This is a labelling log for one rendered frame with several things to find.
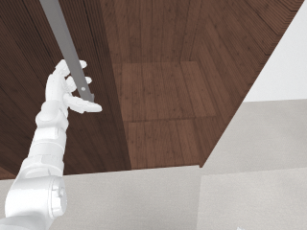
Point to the left robot hand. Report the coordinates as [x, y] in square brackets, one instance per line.
[57, 89]

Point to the robot left upper arm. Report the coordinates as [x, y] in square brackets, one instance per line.
[34, 203]

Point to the handle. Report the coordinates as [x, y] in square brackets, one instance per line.
[59, 27]

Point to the robot left forearm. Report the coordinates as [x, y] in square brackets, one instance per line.
[48, 145]

